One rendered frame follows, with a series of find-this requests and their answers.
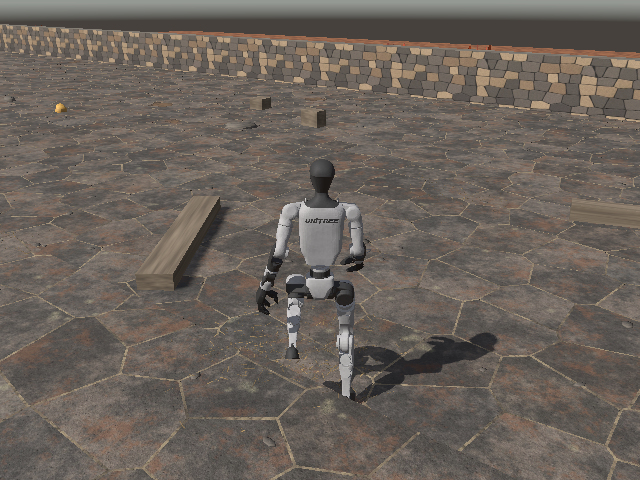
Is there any robot right hand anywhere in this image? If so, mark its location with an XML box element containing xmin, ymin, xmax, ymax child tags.
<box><xmin>340</xmin><ymin>256</ymin><xmax>364</xmax><ymax>272</ymax></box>

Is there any robot left upper arm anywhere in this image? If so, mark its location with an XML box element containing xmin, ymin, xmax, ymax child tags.
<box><xmin>273</xmin><ymin>202</ymin><xmax>301</xmax><ymax>259</ymax></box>

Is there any humanoid robot head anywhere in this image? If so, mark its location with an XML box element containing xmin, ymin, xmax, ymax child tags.
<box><xmin>304</xmin><ymin>159</ymin><xmax>339</xmax><ymax>208</ymax></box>

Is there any robot right thigh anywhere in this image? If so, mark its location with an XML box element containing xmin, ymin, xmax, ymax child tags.
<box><xmin>334</xmin><ymin>280</ymin><xmax>355</xmax><ymax>353</ymax></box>

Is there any left robot forearm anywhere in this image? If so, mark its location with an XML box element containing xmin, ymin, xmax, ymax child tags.
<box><xmin>260</xmin><ymin>243</ymin><xmax>283</xmax><ymax>291</ymax></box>

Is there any right robot forearm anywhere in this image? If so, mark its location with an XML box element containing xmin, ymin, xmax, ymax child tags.
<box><xmin>352</xmin><ymin>242</ymin><xmax>366</xmax><ymax>264</ymax></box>

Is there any robot left hand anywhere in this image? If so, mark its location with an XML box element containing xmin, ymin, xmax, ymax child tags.
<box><xmin>256</xmin><ymin>286</ymin><xmax>278</xmax><ymax>315</ymax></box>

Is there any robot right upper arm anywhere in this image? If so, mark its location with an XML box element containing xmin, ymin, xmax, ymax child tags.
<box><xmin>342</xmin><ymin>202</ymin><xmax>364</xmax><ymax>257</ymax></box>

